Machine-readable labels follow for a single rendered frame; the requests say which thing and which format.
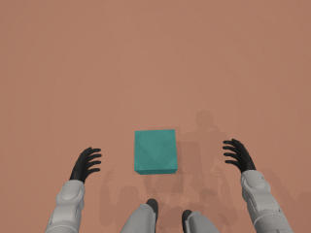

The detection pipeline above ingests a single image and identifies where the right robot hand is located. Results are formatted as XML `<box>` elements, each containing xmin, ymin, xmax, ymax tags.
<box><xmin>223</xmin><ymin>138</ymin><xmax>257</xmax><ymax>174</ymax></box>

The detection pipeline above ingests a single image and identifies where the robot right forearm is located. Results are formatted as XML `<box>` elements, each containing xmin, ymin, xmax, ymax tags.
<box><xmin>240</xmin><ymin>170</ymin><xmax>294</xmax><ymax>233</ymax></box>

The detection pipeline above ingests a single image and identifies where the robot left forearm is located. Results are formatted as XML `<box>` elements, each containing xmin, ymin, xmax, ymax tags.
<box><xmin>44</xmin><ymin>180</ymin><xmax>86</xmax><ymax>233</ymax></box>

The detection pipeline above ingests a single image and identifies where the robot right thigh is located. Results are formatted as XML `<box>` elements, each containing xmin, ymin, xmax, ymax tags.
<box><xmin>185</xmin><ymin>215</ymin><xmax>220</xmax><ymax>233</ymax></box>

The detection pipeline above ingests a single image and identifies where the carton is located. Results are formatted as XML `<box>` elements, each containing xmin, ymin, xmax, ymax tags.
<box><xmin>134</xmin><ymin>129</ymin><xmax>178</xmax><ymax>175</ymax></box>

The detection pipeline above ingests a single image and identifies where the left robot shin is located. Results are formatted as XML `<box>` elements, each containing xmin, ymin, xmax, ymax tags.
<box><xmin>138</xmin><ymin>204</ymin><xmax>153</xmax><ymax>211</ymax></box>

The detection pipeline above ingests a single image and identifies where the left robot hand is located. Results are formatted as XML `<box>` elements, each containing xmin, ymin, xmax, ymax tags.
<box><xmin>69</xmin><ymin>147</ymin><xmax>102</xmax><ymax>184</ymax></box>

